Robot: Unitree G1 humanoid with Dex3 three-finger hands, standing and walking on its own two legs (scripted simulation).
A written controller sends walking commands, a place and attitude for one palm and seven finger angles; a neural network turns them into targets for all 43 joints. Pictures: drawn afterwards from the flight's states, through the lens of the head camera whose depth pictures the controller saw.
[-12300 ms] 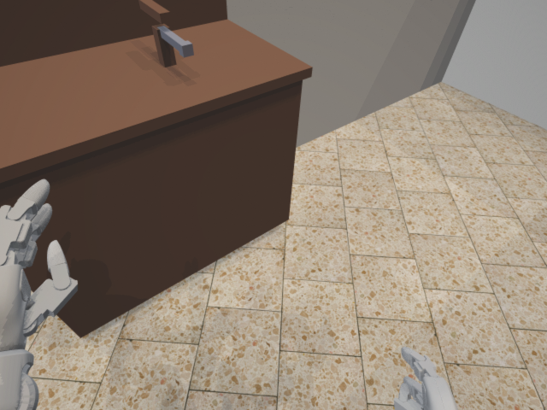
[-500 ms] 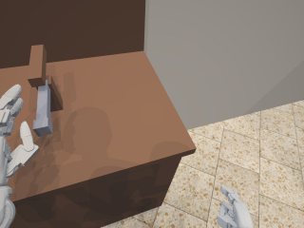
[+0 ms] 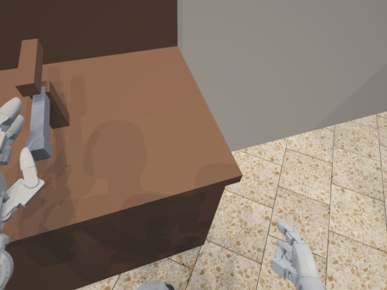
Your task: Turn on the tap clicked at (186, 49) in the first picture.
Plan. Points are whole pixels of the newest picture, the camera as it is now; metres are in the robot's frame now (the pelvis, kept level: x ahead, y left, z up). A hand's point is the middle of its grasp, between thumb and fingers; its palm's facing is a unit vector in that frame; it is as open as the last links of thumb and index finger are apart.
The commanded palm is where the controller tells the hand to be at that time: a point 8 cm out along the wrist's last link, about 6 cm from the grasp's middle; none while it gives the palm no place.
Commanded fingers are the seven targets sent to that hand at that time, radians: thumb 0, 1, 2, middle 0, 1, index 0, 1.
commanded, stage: shuffle to correct the standing spot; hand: left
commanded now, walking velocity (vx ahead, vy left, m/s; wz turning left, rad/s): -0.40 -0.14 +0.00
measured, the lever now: (38, 149) +0.29 +0.29 +0.14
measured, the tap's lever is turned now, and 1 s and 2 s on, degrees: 0 0 0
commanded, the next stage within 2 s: come to a stop and stand still in 0.06 s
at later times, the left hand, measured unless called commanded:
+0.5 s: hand (20, 174) +0.23 +0.26 +0.18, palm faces +0.41 -0.77 -0.48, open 7.4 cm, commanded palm +0.15 +0.27 +0.18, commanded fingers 0.00 0.90 0.90 -0.20 -0.30 -0.20 -0.30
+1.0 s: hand (34, 164) +0.25 +0.27 +0.17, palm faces +0.41 -0.86 -0.30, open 7.4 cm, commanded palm +0.19 +0.30 +0.18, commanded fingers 0.00 0.90 0.90 -0.20 -0.30 -0.20 -0.30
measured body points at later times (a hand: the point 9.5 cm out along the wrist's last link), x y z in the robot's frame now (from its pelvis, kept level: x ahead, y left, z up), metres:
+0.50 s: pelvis -0.01 -0.01 +0.00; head +0.02 +0.02 +0.44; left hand +0.20 +0.30 +0.21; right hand +0.13 -0.24 -0.09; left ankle +0.05 +0.09 -0.74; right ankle +0.00 -0.13 -0.74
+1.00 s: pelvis +0.02 +0.02 +0.00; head +0.04 +0.05 +0.45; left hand +0.22 +0.31 +0.18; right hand +0.22 -0.19 -0.06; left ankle +0.05 +0.09 -0.74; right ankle +0.00 -0.13 -0.74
